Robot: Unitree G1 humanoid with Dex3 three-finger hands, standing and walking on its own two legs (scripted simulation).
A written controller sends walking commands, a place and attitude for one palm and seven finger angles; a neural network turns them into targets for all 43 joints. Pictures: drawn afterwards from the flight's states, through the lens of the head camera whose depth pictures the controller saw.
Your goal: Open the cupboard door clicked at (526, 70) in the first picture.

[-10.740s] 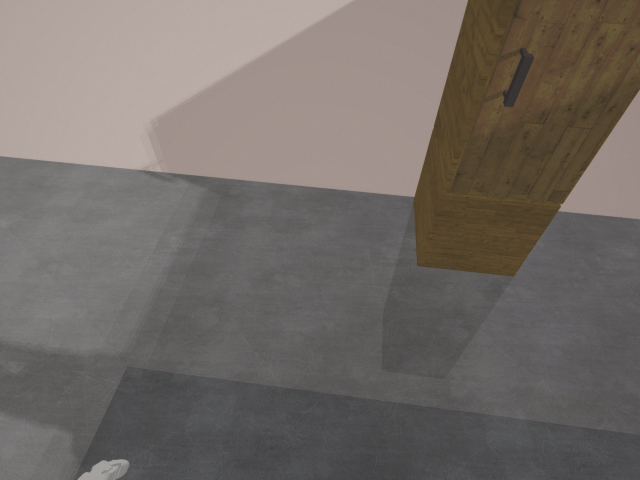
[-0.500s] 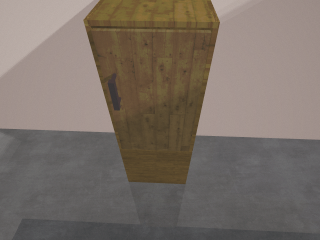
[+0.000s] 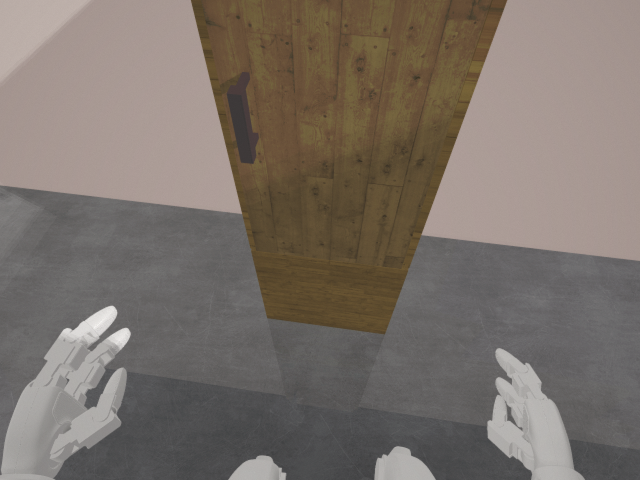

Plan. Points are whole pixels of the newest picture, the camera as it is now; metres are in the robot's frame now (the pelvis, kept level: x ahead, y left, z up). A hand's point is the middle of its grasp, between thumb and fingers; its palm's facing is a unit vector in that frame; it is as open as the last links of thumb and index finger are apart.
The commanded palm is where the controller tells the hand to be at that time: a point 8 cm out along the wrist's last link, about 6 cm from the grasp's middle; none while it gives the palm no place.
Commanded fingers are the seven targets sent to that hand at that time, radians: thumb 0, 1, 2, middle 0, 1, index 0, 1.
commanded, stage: raise the hand with hooked fingers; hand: left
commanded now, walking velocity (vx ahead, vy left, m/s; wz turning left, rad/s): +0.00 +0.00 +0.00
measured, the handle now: (246, 119) +0.58 +0.17 +0.11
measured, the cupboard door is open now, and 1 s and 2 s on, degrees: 0 0 0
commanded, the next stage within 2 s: move the hooked fingers beside the handle in 1.80 s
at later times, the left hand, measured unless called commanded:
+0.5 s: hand (101, 367) +0.22 +0.26 +0.04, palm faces -0.02 -1.00 -0.08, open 10.9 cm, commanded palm +0.19 +0.31 +0.06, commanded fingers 0.00 -0.06 0.49 -0.27 -0.92 -0.27 -0.92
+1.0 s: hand (84, 305) +0.27 +0.28 +0.09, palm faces -0.01 -1.00 -0.05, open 13.6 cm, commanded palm +0.24 +0.33 +0.10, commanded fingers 0.00 -0.50 0.30 -0.30 -1.20 -0.30 -1.20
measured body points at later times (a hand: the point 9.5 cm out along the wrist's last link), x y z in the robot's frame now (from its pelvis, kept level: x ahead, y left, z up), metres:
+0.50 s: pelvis +0.00 +0.02 -0.01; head +0.07 +0.03 +0.43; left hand +0.21 +0.32 +0.05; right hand +0.18 -0.21 -0.09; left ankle -0.01 +0.14 -0.67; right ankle +0.06 -0.12 -0.67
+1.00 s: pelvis +0.01 +0.02 +0.02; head +0.05 +0.03 +0.46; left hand +0.26 +0.34 +0.10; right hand +0.19 -0.22 -0.05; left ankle -0.01 +0.14 -0.67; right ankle +0.06 -0.12 -0.67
